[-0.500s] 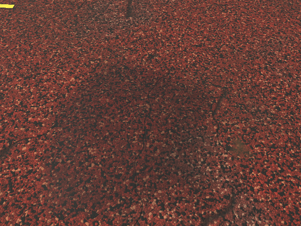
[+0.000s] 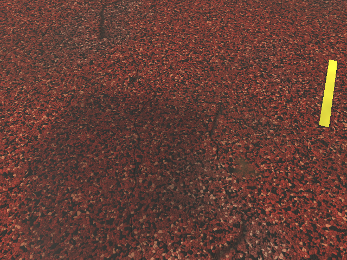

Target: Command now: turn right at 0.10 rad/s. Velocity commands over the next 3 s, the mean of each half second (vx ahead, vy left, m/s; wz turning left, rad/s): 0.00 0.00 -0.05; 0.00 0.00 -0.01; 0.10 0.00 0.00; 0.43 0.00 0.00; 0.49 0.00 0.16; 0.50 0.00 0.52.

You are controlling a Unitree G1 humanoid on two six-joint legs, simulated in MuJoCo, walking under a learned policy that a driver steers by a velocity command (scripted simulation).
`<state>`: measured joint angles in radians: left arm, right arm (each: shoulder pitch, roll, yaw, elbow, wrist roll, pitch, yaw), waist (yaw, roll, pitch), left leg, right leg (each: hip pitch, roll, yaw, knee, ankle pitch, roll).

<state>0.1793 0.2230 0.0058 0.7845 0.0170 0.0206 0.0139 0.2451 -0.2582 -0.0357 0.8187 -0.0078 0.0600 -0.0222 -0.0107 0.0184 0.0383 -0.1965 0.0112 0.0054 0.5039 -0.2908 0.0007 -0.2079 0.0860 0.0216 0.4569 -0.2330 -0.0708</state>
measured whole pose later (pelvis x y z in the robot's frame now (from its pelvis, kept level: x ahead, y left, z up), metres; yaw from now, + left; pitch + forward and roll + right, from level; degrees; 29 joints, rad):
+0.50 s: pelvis -0.01 +0.02 +0.01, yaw +0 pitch -2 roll +0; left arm 0.24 0.22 0.01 1.10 0.01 0.01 0.03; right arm 0.24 -0.21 0.00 1.03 -0.01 0.00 -0.03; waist 0.00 0.00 0.03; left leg -0.12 -0.02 0.01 0.37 -0.22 0.03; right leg -0.14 0.06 0.04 0.35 -0.17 -0.03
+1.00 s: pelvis +0.00 +0.02 +0.01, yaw +1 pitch -1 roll +0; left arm 0.26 0.16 -0.01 1.18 0.01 0.00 0.04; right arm 0.29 -0.16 0.02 1.14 -0.01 -0.01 -0.04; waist 0.00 0.00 0.02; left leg -0.13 -0.03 0.00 0.38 -0.23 0.03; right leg -0.16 0.05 0.03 0.37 -0.19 -0.03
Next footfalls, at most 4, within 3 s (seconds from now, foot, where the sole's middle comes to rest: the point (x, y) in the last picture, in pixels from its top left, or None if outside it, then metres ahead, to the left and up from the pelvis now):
0.02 left None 0.02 0.12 -0.78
2.00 left None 0.45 0.06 -0.78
2.54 right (205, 195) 0.77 -0.10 -0.78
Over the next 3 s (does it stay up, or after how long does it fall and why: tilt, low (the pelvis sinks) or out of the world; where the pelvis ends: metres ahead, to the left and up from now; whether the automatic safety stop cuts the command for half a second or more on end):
stays up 0.81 0.02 0.00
